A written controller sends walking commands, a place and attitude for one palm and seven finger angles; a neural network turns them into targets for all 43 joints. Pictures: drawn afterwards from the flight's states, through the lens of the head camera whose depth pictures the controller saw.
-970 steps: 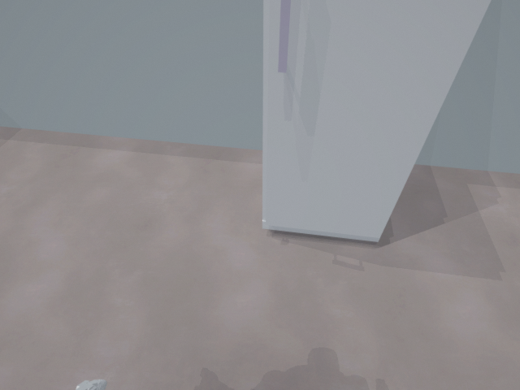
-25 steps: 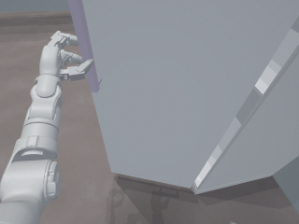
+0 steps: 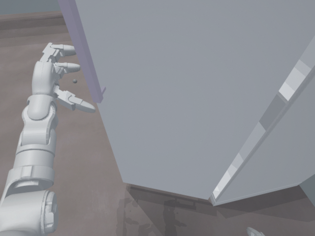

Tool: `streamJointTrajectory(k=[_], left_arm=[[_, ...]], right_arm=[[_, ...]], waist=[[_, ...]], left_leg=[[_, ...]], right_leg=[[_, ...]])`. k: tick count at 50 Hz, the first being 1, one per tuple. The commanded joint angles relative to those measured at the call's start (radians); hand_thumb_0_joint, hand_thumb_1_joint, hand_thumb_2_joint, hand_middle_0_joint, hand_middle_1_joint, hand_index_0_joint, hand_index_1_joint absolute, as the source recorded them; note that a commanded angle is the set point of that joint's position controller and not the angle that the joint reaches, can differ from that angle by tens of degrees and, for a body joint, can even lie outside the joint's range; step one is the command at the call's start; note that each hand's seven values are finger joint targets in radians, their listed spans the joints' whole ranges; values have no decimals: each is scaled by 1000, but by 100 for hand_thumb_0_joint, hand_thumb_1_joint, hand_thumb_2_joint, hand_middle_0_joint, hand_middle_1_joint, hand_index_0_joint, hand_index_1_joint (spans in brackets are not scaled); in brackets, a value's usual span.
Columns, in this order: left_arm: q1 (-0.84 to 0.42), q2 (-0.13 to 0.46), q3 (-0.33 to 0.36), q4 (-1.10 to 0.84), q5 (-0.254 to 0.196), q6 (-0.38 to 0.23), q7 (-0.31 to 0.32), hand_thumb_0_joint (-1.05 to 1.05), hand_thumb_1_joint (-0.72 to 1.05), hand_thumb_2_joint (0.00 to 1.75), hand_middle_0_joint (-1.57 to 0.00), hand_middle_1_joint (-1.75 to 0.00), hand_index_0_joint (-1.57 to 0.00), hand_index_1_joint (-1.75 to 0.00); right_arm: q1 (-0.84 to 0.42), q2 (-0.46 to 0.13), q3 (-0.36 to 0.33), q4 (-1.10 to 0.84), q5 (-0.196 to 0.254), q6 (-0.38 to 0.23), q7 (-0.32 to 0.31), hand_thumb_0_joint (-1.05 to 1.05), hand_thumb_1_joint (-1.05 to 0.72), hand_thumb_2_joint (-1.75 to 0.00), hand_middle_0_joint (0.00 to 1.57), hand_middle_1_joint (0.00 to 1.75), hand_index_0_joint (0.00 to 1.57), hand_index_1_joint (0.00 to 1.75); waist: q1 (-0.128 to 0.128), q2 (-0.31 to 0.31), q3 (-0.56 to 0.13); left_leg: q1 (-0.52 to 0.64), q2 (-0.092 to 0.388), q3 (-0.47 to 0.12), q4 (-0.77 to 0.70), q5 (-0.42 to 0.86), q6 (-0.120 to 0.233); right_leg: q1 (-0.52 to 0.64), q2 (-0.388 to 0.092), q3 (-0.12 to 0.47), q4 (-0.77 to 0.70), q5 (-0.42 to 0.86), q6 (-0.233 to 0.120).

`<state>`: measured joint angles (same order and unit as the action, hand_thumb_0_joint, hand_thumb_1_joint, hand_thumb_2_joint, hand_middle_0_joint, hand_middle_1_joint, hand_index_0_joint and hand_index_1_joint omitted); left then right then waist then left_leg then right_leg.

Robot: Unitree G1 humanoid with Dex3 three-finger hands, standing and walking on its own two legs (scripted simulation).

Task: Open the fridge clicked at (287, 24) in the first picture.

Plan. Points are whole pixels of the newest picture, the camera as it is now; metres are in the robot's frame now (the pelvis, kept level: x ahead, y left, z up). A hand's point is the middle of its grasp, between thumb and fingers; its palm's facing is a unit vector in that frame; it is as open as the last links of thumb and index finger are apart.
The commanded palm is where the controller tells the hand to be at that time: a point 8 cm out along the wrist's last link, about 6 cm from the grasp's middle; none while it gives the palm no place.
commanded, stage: slip the hand off the handle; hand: left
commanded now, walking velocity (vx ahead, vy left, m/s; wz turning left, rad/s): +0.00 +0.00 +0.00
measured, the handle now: (84, 38) +0.49 +0.19 +0.26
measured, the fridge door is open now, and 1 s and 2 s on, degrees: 66 66 66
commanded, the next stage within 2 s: draw the hand back to the body in 1.26 s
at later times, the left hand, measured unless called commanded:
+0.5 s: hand (45, 82) +0.42 +0.28 +0.19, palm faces +0.22 -0.95 -0.22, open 14.7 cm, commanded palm +0.38 +0.32 +0.19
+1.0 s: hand (26, 103) +0.35 +0.30 +0.18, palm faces +0.25 -0.95 -0.21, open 14.7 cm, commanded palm +0.31 +0.33 +0.19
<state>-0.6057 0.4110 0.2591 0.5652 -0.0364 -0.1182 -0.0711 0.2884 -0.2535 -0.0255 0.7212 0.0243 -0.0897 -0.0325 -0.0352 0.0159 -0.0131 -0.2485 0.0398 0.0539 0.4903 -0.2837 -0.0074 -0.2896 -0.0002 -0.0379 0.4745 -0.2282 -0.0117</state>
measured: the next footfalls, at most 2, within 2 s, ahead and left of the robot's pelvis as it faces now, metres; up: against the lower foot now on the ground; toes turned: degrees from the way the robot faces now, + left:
none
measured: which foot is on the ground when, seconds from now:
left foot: down 0.00-1.00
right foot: down 0.00-1.00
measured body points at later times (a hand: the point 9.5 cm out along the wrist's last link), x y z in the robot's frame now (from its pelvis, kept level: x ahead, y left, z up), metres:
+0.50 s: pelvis +0.00 +0.01 +0.00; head +0.03 +0.02 +0.45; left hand +0.40 +0.33 +0.20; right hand +0.09 -0.25 -0.11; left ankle -0.02 +0.12 -0.74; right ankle +0.01 -0.11 -0.74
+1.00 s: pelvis -0.01 +0.01 +0.00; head +0.00 +0.02 +0.44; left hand +0.33 +0.35 +0.19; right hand +0.12 -0.24 -0.11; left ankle -0.02 +0.12 -0.74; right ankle +0.01 -0.11 -0.74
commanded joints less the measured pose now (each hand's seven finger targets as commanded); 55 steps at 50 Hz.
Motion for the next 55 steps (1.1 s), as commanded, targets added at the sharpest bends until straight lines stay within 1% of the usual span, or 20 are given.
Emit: streamJointTrajectory(k=[1,2,7,8,10,14,15,17,20,24,28,29,33,37,38,40,43,48,52,55], left_arm=[[-481,307,115,-172,-3,-16,20,0,-55,20,-25,-115,-25,-115],[-438,296,118,-135,-6,-8,18,0,-55,20,-25,-115,-25,-115],[-468,274,77,-267,7,-56,-7,0,-55,20,-25,-115,-25,-115],[-464,256,59,-261,4,-63,-15,0,-55,20,-25,-115,-25,-115],[-425,304,112,-238,-8,-69,-28,0,-55,20,-25,-115,-25,-115],[-426,317,126,-185,-33,-46,-59,0,-55,20,-25,-115,-25,-115],[-432,349,149,-173,-30,-43,-61,0,-55,20,-25,-115,-25,-115],[-475,328,120,-158,-29,-38,-66,0,-55,20,-25,-115,-25,-115],[-497,354,128,-195,-20,-65,-73,0,-55,20,-25,-115,-25,-115],[-478,369,144,-150,-37,-104,-95,0,-55,20,-25,-115,-25,-115],[-466,437,197,-83,-43,-106,-120,0,-55,20,-25,-115,-25,-115],[-453,395,160,-90,-47,-101,-131,0,-55,20,-25,-115,-25,-115],[-352,356,140,-166,-64,-90,-144,0,-55,20,-25,-115,-25,-115],[-274,412,222,-240,-89,-90,-137,0,-55,20,-25,-115,-25,-115],[-266,378,198,-272,-95,-89,-138,0,-55,20,-25,-115,-25,-115],[-247,398,224,-311,-100,-87,-130,0,-55,20,-25,-115,-25,-115],[-225,423,255,-304,-98,-70,-121,0,-55,20,-25,-115,-25,-115],[-240,335,156,-424,-96,-62,-129,0,-55,20,-25,-115,-25,-115],[-166,299,134,-454,-116,-43,-146,0,-55,20,-25,-115,-25,-115],[-86,315,174,-406,-139,-3,-157,0,-55,20,-25,-115,-25,-115]], right_arm=[[9,-150,-40,-93,3,-27,-25,0,-90,-90,20,30,20,30],[7,-147,-38,-93,3,-25,-28,0,-90,-90,20,30,20,30],[8,-132,-37,-116,-1,-29,-30,0,-90,-90,20,30,20,30],[9,-131,-37,-114,1,-30,-30,0,-90,-90,20,30,20,30],[15,-141,-39,-109,0,-30,-34,0,-90,-90,20,30,20,30],[7,-147,-33,-104,10,-24,-42,0,-90,-90,20,30,20,30],[10,-151,-32,-99,9,-21,-46,0,-90,-90,20,30,20,30],[12,-148,-28,-98,11,-23,-46,0,-90,-90,20,30,20,30],[18,-149,-31,-104,7,-26,-47,0,-90,-90,20,30,20,30],[33,-156,-30,-98,7,-27,-45,0,-90,-90,20,30,20,30],[46,-168,-32,-91,10,-22,-48,0,-90,-90,20,30,20,30],[42,-163,-31,-100,12,-20,-46,0,-90,-90,20,30,20,30],[21,-160,-32,-135,20,-22,-40,0,-90,-90,20,30,20,30],[7,-165,-32,-149,20,-23,-43,0,-90,-90,20,30,20,30],[-7,-160,-28,-158,21,-25,-42,0,-90,-90,20,30,20,30],[-19,-161,-25,-159,19,-30,-48,0,-90,-90,20,30,20,30],[-38,-161,-18,-156,18,-33,-56,0,-90,-90,20,30,20,30],[-80,-143,-10,-167,23,-51,-67,0,-90,-90,20,30,20,30],[-96,-145,-8,-167,27,-63,-74,0,-90,-90,20,30,20,30],[-119,-150,0,-166,33,-63,-81,0,-90,-90,20,30,20,30]], waist=[[-12,-43,-242],[-1,-68,-240],[7,65,-369],[1,59,-357],[6,36,-348],[-1,11,-284],[2,24,-278],[-14,27,-254],[-8,87,-293],[-10,57,-304],[-6,42,-303],[-6,58,-300],[15,100,-299],[34,49,-292],[34,58,-290],[37,49,-281],[31,37,-222],[22,150,-242],[25,86,-250],[39,15,-190]], left_leg=[[26,-35,-10,-28,304,36],[17,-35,-9,-29,291,36],[110,-32,-15,-4,420,29],[117,-30,-18,1,426,28],[108,-27,-20,4,425,29],[63,-28,-23,-10,356,27],[59,-28,-23,-13,353,25],[45,-28,-28,-17,320,25],[75,-27,-35,-6,354,22],[61,-24,-42,-3,328,20],[30,-25,-41,-3,307,22],[33,-25,-42,-6,309,20],[48,-22,-48,-3,310,16],[31,-20,-53,-5,302,18],[31,-22,-50,-7,298,18],[30,-18,-49,-6,284,19],[-7,-21,-47,-16,208,21],[57,-22,-51,-15,203,15],[75,-21,-59,-16,210,17],[38,-22,-56,-27,165,19]], right_leg=[[146,5,31,-35,325,-4],[152,5,30,-33,312,-4],[174,15,24,-1,381,-15],[157,18,22,-3,377,-14],[159,20,21,-1,384,-13],[137,16,13,-12,327,-11],[138,16,13,-12,320,-13],[113,14,9,-20,281,-12],[107,19,10,-12,280,-17],[99,23,7,-8,258,-16],[103,20,9,0,253,-14],[99,20,5,1,246,-15],[94,22,4,5,223,-18],[123,23,4,16,231,-19],[124,22,5,14,231,-18],[125,22,6,15,218,-17],[110,18,11,6,168,-13],[88,22,10,-9,133,-19],[99,20,2,-13,146,-15],[109,11,1,-21,123,-13]])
